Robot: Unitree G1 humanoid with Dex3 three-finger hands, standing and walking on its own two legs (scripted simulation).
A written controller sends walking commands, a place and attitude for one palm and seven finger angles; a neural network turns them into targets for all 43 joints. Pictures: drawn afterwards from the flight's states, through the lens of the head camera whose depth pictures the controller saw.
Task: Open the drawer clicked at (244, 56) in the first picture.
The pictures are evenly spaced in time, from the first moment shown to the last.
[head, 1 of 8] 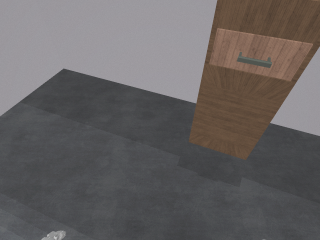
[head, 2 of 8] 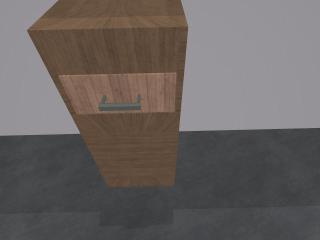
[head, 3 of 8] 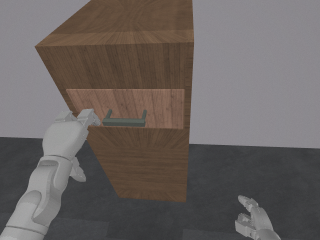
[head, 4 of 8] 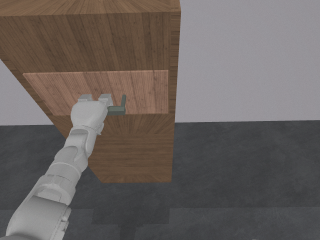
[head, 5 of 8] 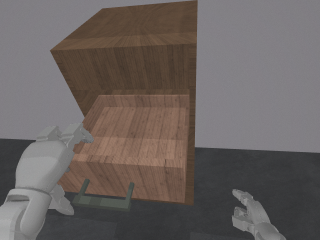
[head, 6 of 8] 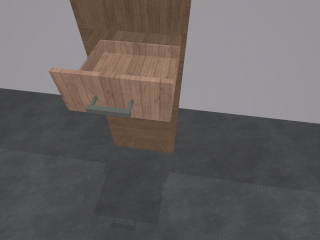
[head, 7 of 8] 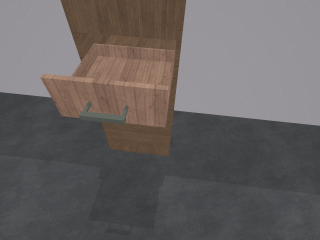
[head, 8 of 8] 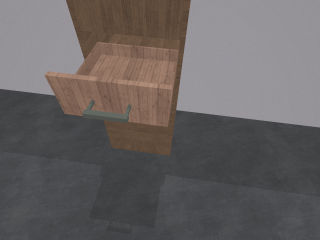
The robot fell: no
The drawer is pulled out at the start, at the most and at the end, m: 0.00 0.29 0.28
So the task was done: yes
